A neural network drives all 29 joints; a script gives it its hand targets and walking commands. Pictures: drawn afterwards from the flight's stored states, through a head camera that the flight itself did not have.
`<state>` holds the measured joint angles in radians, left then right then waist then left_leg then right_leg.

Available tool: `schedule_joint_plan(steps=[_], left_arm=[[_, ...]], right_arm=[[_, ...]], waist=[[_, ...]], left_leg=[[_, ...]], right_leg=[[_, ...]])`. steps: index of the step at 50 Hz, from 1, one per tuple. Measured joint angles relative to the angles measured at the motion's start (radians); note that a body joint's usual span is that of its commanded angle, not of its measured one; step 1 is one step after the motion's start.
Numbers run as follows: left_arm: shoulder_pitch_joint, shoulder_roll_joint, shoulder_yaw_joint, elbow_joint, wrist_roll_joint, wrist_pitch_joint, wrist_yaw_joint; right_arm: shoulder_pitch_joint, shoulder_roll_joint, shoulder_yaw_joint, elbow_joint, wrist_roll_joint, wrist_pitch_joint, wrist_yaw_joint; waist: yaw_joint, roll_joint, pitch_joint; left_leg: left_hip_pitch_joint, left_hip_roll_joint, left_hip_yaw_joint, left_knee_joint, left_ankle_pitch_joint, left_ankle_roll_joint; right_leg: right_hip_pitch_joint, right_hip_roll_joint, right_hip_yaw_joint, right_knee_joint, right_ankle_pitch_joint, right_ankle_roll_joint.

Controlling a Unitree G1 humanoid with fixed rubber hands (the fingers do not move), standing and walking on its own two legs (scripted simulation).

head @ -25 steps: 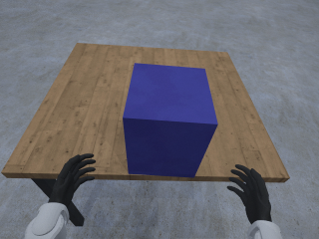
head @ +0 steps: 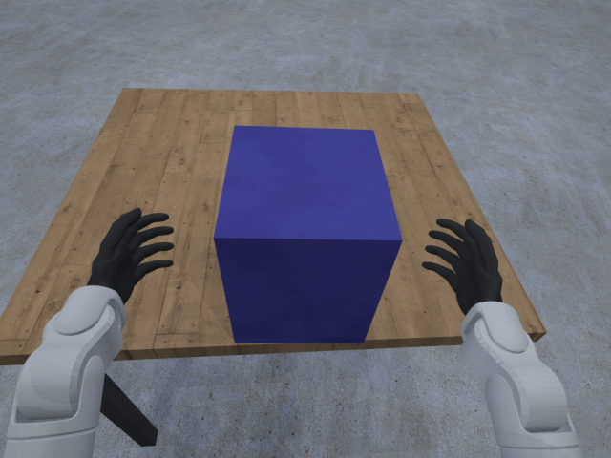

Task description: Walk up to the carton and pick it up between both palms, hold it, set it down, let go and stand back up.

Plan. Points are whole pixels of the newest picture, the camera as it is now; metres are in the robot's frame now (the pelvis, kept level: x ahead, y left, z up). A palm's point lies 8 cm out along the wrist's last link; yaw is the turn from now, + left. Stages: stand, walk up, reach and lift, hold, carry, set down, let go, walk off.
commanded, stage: reach and lift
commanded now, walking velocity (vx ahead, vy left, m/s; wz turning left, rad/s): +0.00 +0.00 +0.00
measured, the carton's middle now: (302, 239) +0.40 +0.03 +0.05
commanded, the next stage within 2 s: none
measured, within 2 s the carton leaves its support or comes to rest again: neither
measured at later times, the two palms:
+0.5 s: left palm (116, 209) +0.33 +0.24 +0.17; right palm (486, 235) +0.33 -0.18 +0.16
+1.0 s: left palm (128, 137) +0.40 +0.23 +0.22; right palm (475, 159) +0.40 -0.17 +0.22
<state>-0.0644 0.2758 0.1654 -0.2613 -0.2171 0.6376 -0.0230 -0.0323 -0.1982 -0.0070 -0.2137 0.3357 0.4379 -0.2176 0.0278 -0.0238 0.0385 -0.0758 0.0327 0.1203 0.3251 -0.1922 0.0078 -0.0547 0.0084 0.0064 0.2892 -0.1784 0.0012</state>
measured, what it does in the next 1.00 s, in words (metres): stands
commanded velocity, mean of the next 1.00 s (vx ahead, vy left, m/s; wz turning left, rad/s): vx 0.00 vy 0.00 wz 0.00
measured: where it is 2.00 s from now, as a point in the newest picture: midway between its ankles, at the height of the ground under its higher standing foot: outside the picture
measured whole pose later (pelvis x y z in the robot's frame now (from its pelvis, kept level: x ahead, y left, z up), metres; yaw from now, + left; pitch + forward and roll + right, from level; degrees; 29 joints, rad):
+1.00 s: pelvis -0.01 +0.00 +0.00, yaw +2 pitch +0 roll -1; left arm -0.85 0.41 0.15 0.44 -0.18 0.72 0.01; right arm -0.86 -0.29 0.01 0.54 0.44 0.51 -0.21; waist -0.06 -0.03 -0.03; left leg -0.19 0.03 0.08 0.36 -0.18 0.01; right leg -0.13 0.01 -0.04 0.29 -0.16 0.00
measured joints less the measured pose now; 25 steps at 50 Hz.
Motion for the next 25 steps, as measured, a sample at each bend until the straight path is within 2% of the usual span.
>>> schedule_joint_plan(steps=[7,12,20,25], left_arm=[[-0.008,-0.002,0.039,-0.088,0.044,0.089,-0.013],[-0.056,0.007,0.045,-0.090,0.045,0.119,-0.011],[-0.224,0.036,0.041,0.013,0.032,0.150,0.004],[-0.379,0.059,0.039,0.165,0.028,0.167,0.028]], right_arm=[[-0.042,-0.040,0.007,-0.018,0.048,0.021,-0.024],[-0.095,-0.063,0.002,-0.007,0.067,0.033,-0.026],[-0.233,-0.083,-0.001,0.105,0.089,0.062,-0.019],[-0.371,-0.093,-0.022,0.237,0.082,0.085,-0.009]], waist=[[-0.025,-0.008,0.017],[-0.038,-0.007,0.020],[-0.047,-0.006,0.005],[-0.056,-0.010,-0.009]], left_leg=[[0.002,0.002,-0.014,0.020,-0.019,-0.004],[-0.016,-0.001,-0.019,0.025,-0.017,0.000],[-0.051,-0.004,-0.014,0.029,-0.001,0.007],[-0.077,-0.007,-0.014,0.032,0.011,0.012]], right_leg=[[0.019,0.002,-0.014,-0.006,-0.010,0.002],[0.003,-0.002,-0.018,-0.002,-0.008,0.005],[-0.035,-0.005,-0.013,0.005,0.008,0.007],[-0.064,-0.009,-0.013,0.017,0.016,0.008]])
